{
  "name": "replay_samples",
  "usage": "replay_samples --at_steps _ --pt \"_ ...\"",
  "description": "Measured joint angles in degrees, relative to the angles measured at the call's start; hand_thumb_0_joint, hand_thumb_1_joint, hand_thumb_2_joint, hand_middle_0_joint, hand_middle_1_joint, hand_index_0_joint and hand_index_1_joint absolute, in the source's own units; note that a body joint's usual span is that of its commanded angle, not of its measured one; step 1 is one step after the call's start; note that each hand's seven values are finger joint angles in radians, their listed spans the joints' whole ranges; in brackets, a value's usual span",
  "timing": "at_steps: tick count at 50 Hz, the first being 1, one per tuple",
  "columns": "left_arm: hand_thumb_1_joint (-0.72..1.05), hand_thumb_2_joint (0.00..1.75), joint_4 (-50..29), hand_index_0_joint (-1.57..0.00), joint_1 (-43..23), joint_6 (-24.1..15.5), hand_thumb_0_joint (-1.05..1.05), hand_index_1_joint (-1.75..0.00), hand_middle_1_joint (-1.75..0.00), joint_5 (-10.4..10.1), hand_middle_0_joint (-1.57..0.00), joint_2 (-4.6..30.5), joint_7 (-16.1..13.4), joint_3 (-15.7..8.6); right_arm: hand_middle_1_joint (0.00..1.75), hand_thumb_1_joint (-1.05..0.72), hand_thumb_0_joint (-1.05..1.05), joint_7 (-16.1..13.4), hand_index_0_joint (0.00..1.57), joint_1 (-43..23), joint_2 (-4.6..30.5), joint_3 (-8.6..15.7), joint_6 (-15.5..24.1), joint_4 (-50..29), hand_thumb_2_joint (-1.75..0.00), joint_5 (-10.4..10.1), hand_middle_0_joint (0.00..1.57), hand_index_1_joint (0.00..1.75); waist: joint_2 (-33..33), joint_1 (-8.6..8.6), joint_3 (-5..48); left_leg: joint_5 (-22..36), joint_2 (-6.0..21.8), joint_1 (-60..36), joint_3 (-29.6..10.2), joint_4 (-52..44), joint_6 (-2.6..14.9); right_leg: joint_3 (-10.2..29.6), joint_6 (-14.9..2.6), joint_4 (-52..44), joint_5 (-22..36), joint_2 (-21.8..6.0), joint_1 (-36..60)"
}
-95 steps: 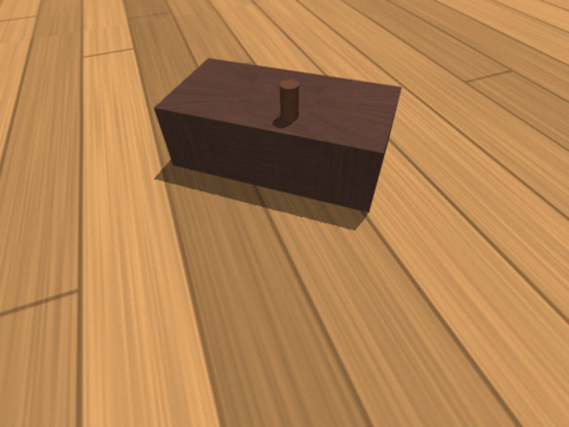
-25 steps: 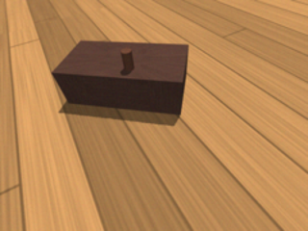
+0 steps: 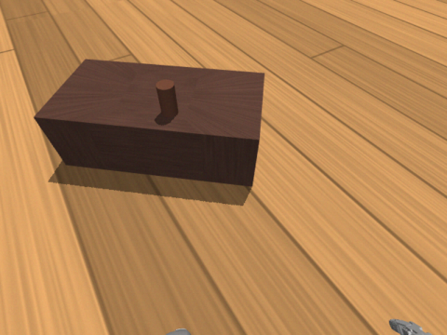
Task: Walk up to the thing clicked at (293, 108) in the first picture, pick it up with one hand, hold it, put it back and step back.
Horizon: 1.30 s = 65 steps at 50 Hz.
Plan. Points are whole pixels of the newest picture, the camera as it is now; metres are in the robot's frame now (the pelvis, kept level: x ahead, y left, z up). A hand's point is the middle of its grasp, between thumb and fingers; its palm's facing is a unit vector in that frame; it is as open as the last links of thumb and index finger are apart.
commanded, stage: walk up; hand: left
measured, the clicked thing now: (167, 99) +1.14 +0.28 -0.31
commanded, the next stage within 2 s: none
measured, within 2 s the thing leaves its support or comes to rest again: neither
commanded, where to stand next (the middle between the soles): +0.67 +0.13 m, yaw -8 degrees
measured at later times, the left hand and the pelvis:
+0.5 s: hand (110, 235) +0.35 +0.28 -0.11, palm faces -0.09 -0.90 -0.42, open 7.4 cm; pelvis +0.22 +0.02 +0.00, yaw -4 degrees
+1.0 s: hand (78, 195) +0.48 +0.41 -0.14, palm faces -0.15 -0.90 -0.40, open 7.4 cm; pelvis +0.40 +0.13 +0.01, yaw -7 degrees
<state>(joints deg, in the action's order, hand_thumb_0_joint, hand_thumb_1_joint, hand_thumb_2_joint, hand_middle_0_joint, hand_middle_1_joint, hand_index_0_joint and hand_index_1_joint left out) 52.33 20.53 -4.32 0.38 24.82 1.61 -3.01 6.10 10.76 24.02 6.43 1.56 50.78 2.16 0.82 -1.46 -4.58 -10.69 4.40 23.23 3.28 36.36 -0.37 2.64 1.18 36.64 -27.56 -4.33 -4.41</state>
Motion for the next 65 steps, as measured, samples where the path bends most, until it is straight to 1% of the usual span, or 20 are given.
replay_samples --at_steps 3,6,13,18,20,21,23,25,27,31,36,41,42,44,47,49,55,59,63,65 --pt "0.9 0.9 0.2 -0.2 -2.0 0.9 0.01 -0.3 -0.3 -0.6 -0.2 -0.1 -1.1 0.5 0.3 -0.9 0.0 -0.7 0.2 0.2 -0.9 -0.4 1.8 -2.1 -0.9 -0.7 0.2 0.3 -0.4 1.61 -1.4 -4.7 0.4 -2.1 1.3 2.4 0.6 2.0 -2.97 22.1 -0.4 3.1 -9.5" --pt "0.9 0.9 -0.2 -0.2 -3.7 0.6 0.01 -0.3 -0.3 -1.3 -0.2 0.9 -0.9 1.0 0.3 -0.9 0.0 -1.5 0.2 2.3 -2.3 -1.3 1.8 -2.4 -0.9 -1.5 0.2 0.3 0.1 2.78 -1.2 -5.4 0.1 -7.1 2.5 -1.7 0.99 0.7 -4.21 29.8 4.0 4.0 -17.3" --pt "0.9 0.9 -3.3 -0.2 -7.1 0.5 0.01 -0.3 -0.3 -1.8 -0.2 0.8 0.4 0.5 0.3 -0.9 0.0 -2.5 0.2 8.0 -2.2 -2.6 1.8 -2.3 -0.9 -1.6 0.2 0.3 0.5 3.69 -1.6 -8.2 -2.5 -16.6 5.1 -8.0 1.84 -1.7 -2.81 14.8 10.7 1.4 -24.9" --pt "0.9 0.9 -4.0 -0.2 -8.3 0.5 0.01 -0.3 -0.3 -1.0 -0.2 -1.0 1.1 0.6 0.3 -0.9 0.0 -2.5 0.2 9.7 -0.6 -2.3 0.6 -3.2 -0.9 -1.3 0.2 0.3 -1.7 4.71 -1.9 -14.4 -2.9 -20.2 6.4 -5.0 1.14 -5.4 -3.51 0.5 18.1 1.4 -22.4" --pt "0.9 0.9 -4.0 -0.2 -8.3 0.0 0.0 -0.3 -0.3 -0.8 -0.2 -1.7 0.9 0.5 0.3 -0.9 0.0 -2.6 0.2 10.4 0.0 -2.2 0.1 -3.4 -0.9 -1.4 0.2 0.3 -3.3 4.73 -1.6 -18.8 -1.8 -19.9 6.1 0.4 1.12 -6.4 -3.97 -1.4 20.1 2.9 -20.0" --pt "0.9 0.9 -4.1 -0.2 -8.7 -0.3 0.0 -0.3 -0.3 -0.6 -0.2 -2.3 0.6 0.3 0.3 -0.9 0.0 -2.7 0.2 10.0 0.2 -2.1 -0.3 -3.1 -0.9 -1.4 0.2 0.3 -4.9 4.56 -2.0 -19.9 -0.5 -18.5 4.8 5.5 2.07 -7.1 -3.94 0.5 18.4 3.8 -19.8" --pt "0.9 0.9 -4.8 -0.2 -8.6 -0.7 0.0 -0.3 -0.3 -0.5 -0.2 -2.8 0.1 0.5 0.3 -0.9 0.01 -2.8 0.2 9.2 -0.5 -2.5 -1.3 -2.8 -0.9 -1.3 0.2 0.3 -5.2 3.72 -2.2 -20.2 -1.8 -13.4 0.6 17.9 2.69 -7.3 -3.95 3.2 15.0 3.8 -19.3" --pt "0.9 0.9 -5.1 -0.2 -7.9 -0.7 0.0 -0.3 -0.3 -0.8 -0.2 -3.3 -0.2 1.0 0.3 -0.9 0.01 -2.6 0.2 8.3 -0.6 -3.2 -1.8 -2.5 -0.9 -1.1 0.2 0.3 -4.9 2.37 -1.8 -19.3 -3.1 -8.1 -1.3 26.7 2.6 -6.6 -4.23 2.5 13.8 3.2 -17.4" --pt "0.9 0.9 -4.9 -0.2 -6.5 -0.8 0.0 -0.3 -0.3 -1.0 -0.2 -3.8 -0.5 1.3 0.3 -0.9 0.01 -2.4 0.2 7.3 -0.3 -3.3 -1.7 -2.5 -0.9 -1.4 0.2 0.3 -5.2 1.47 -1.3 -15.7 -2.6 -3.2 -2.7 30.0 2.52 -6.1 -3.66 -0.6 14.2 3.0 -14.6" --pt "0.9 0.9 -4.0 -0.2 -3.1 -1.2 0.0 -0.3 -0.3 -0.8 -0.2 -3.6 -0.6 1.4 0.3 -0.9 0.0 -1.9 0.2 5.6 0.7 -2.7 -1.4 -3.8 -0.9 -1.3 0.2 0.3 -5.8 0.38 -0.5 -9.3 0.1 3.7 -4.8 26.3 1.57 -5.1 -2.6 -5.3 14.6 2.8 -10.2" --pt "0.9 0.9 -3.1 -0.2 0.1 -1.1 0.01 -0.3 -0.3 0.0 -0.2 -2.0 -0.3 0.7 0.3 -0.9 0.0 -0.8 0.2 4.6 1.9 -1.2 -1.7 -3.8 -0.9 -0.7 0.2 0.3 -5.8 -0.18 0.4 -5.8 3.1 6.3 -4.4 13.2 0.15 -4.7 -1.82 -6.8 12.3 2.1 -7.3" --pt "0.9 0.9 -2.1 -0.2 1.4 -0.5 0.01 -0.3 -0.3 0.5 -0.2 0.8 -0.3 -0.1 0.3 -0.9 0.0 0.0 0.2 5.0 2.4 -0.3 -1.1 -3.0 -0.9 -0.3 0.2 0.3 -4.1 -0.68 1.8 -3.7 2.9 1.4 -2.2 2.6 0.92 -4.1 -0.12 -2.1 6.3 0.4 -6.9" --pt "0.9 0.9 -1.8 -0.2 1.6 -0.1 0.01 -0.3 -0.3 0.6 -0.2 1.4 -0.5 -0.3 0.3 -0.9 0.0 -0.1 0.2 5.3 2.4 -0.1 -0.7 -3.0 -0.9 -0.3 0.2 0.3 -3.1 -0.38 2.2 -2.8 2.0 0.2 -1.7 1.9 0.47 -3.6 -0.3 0.5 4.2 -0.6 -7.5" --pt "0.9 0.9 -0.8 -0.2 1.1 0.8 0.01 -0.3 -0.3 0.6 -0.2 2.3 -1.1 -0.7 0.3 -0.9 0.0 -0.7 0.2 5.2 1.6 0.0 0.3 -3.1 -0.9 0.0 0.2 0.3 0.1 0.04 1.7 -5.3 -0.1 -0.2 0.9 5.3 0.01 0.3 -2.59 10.4 1.2 -2.2 -10.8" --pt "0.9 0.9 0.7 -0.2 -0.5 1.7 0.01 -0.3 -0.3 0.0 -0.2 1.8 -1.8 0.0 0.3 -0.9 0.0 -1.5 0.2 6.0 0.6 -0.8 1.0 -3.2 -0.9 -0.9 0.2 0.3 0.1 1.67 1.2 -8.2 0.2 -2.1 1.6 6.3 0.85 1.2 -3.95 25.7 0.9 1.6 -17.6" --pt "0.9 0.9 0.7 -0.2 -1.9 1.3 0.01 -0.3 -0.3 -0.6 -0.2 1.8 -1.5 0.4 0.3 -0.9 0.0 -2.0 0.2 6.9 -0.7 -1.6 1.1 -3.0 -0.9 -1.2 0.2 0.3 1.0 2.3 0.5 -7.7 -0.4 -4.9 2.2 3.2 1.11 0.4 -4.13 28.6 3.8 2.5 -21.1" --pt "0.9 0.9 -1.4 -0.2 -5.1 0.6 0.01 -0.3 -0.3 -1.2 -0.2 0.2 -0.2 0.8 0.3 -0.9 0.0 -2.6 0.2 10.2 -1.8 -3.2 1.4 -2.6 -0.9 -1.6 0.2 0.3 1.2 3.25 -1.4 -7.3 -2.7 -11.5 3.8 -4.1 2.55 -3.1 -2.57 17.9 9.0 0.9 -25.3" --pt "0.9 0.9 -2.0 -0.2 -6.5 1.0 0.01 -0.3 -0.3 -0.6 -0.2 -1.3 0.4 1.1 0.3 -0.9 0.0 -2.8 0.2 11.4 -1.2 -3.1 1.1 -3.4 -0.9 -1.4 0.2 0.3 -0.5 4.2 -2.2 -9.2 -3.4 -14.1 4.5 -5.1 2.74 -5.2 -2.63 8.4 11.2 0.6 -23.9" --pt "0.9 0.9 -3.1 -0.2 -7.0 0.2 0.01 -0.3 -0.3 -0.4 -0.2 -2.1 0.1 0.9 0.3 -0.9 0.0 -2.9 0.2 12.2 -0.7 -3.1 0.0 -4.2 -0.9 -1.5 0.2 0.3 -2.2 4.63 -2.1 -14.1 -3.3 -14.7 4.7 -0.7 2.1 -6.7 -3.36 -1.7 16.6 2.4 -18.3" --pt "0.9 0.9 -3.7 -0.2 -7.6 -0.6 0.01 -0.3 -0.3 -0.2 -0.2 -2.9 -0.5 0.5 0.3 -0.9 0.0 -3.2 0.2 11.3 -0.4 -3.0 -0.8 -3.9 -0.9 -1.8 0.2 0.3 -4.7 4.04 -2.9 -16.5 -1.7 -12.3 2.6 8.2 2.84 -7.6 -3.56 -0.6 16.4 4.3 -17.2"
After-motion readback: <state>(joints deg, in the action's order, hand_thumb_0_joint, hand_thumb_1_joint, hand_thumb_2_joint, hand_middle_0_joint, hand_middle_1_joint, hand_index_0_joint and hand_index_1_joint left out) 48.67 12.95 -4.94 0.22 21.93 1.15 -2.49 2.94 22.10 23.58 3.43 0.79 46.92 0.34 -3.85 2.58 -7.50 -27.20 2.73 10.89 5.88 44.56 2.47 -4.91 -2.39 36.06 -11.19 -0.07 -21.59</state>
